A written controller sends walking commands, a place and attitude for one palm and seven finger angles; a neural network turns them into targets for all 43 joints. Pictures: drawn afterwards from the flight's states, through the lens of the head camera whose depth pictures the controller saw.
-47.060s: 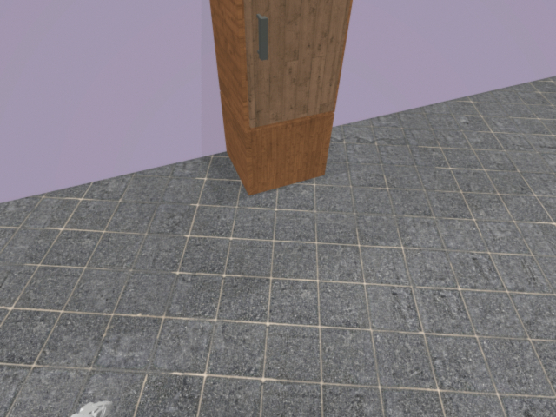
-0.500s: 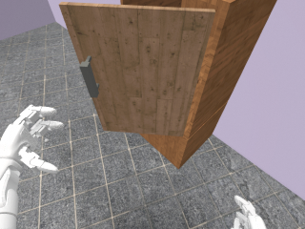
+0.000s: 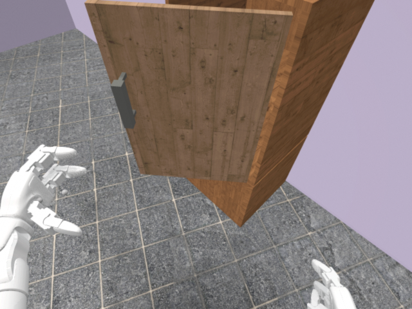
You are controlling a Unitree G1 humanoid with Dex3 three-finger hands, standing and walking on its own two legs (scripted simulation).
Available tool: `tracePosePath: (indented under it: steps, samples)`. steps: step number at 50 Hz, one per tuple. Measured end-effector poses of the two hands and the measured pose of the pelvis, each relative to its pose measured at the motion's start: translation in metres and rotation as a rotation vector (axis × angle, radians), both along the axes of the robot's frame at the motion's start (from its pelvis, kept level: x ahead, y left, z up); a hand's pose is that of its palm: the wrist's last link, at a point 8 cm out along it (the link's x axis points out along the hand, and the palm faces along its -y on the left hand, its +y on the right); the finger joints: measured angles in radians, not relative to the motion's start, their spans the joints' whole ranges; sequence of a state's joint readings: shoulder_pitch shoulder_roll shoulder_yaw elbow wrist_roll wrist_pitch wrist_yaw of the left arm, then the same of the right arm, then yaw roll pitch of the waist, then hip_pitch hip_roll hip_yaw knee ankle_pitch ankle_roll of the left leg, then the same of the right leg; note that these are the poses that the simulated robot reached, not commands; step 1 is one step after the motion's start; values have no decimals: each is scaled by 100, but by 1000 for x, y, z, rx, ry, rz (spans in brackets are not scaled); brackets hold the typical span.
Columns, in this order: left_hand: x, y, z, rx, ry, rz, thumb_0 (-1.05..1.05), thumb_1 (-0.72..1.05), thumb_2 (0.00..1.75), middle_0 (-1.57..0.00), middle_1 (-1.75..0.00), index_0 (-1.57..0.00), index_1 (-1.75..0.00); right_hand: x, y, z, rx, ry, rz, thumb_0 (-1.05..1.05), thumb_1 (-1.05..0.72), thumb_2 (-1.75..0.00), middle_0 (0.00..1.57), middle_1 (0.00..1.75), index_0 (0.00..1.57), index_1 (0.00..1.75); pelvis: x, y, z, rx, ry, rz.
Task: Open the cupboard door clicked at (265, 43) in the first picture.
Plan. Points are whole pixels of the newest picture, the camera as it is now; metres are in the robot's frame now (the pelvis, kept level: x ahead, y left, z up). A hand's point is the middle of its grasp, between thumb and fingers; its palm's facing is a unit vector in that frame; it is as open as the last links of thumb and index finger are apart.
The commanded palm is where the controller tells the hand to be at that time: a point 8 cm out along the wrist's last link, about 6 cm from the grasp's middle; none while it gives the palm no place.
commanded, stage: move the hooked fingers beside the handle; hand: left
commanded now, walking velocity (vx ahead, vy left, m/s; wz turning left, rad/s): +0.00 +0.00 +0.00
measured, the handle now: (126, 100) +0.57 +0.25 +0.06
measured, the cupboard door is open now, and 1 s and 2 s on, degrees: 41 41 41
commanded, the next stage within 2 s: none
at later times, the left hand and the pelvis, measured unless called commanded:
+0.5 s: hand (78, 156) +0.37 +0.29 +0.08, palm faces +0.03 -1.00 -0.02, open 14.0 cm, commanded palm +0.35 +0.33 +0.08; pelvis +0.01 +0.00 -0.01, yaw -1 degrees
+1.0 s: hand (82, 132) +0.44 +0.30 +0.08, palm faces +0.01 -1.00 -0.02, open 14.0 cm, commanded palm +0.42 +0.35 +0.07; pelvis +0.00 +0.01 -0.02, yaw -2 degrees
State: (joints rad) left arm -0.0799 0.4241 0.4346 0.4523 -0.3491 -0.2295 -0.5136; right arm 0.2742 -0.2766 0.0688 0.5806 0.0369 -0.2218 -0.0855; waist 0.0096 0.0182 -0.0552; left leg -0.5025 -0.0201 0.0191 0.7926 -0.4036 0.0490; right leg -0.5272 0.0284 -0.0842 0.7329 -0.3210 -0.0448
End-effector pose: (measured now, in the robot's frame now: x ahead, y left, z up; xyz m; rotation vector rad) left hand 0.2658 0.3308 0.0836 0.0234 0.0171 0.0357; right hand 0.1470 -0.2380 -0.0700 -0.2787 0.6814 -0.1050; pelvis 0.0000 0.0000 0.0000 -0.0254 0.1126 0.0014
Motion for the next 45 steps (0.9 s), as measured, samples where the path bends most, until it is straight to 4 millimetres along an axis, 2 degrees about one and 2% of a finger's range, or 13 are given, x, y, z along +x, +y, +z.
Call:
tracePosePath:
  steps: [6,9,14,19,24,30,45]
  samples:
    - [11,6,-3,-4,4,10,-1,-50,30,-30,-120,-30,-120,1,0,-3,-17,19,10,2,-90,-90,21,30,20,30,-2,0,-2,-3,8,9]
    - [25,7,-1,-4,-3,8,-1,-50,30,-30,-120,-30,-120,-2,-3,-6,-29,40,7,2,-90,-90,21,30,20,30,-3,0,-3,-5,16,15]
    - [54,-2,5,4,-13,-44,-1,-50,30,-30,-120,-30,-120,-12,-7,-11,-34,79,-17,2,-90,-90,21,30,20,30,0,1,-4,-4,39,9]
    - [75,-1,0,-17,19,-39,-1,-50,30,-30,-120,-30,-120,-27,-13,-14,-32,125,-57,2,-90,-90,21,30,20,30,5,1,-4,1,62,-10]
    - [85,8,-5,-3,34,-5,-1,-50,30,-30,-120,-30,-120,-44,-20,-17,-42,192,-86,2,-90,-90,21,30,20,30,8,0,-5,1,82,-21]
    - [94,17,-1,-2,-7,0,-1,-50,30,-30,-120,-30,-120,-60,-27,-22,-62,276,-108,2,-90,-90,21,30,20,30,10,0,-7,-5,101,-18]
    - [137,20,-2,-33,0,-23,-1,-50,30,-30,-120,-30,-120,-77,-26,-28,-76,357,-146,1,-90,-90,21,30,20,30,7,4,-13,-11,151,-26]
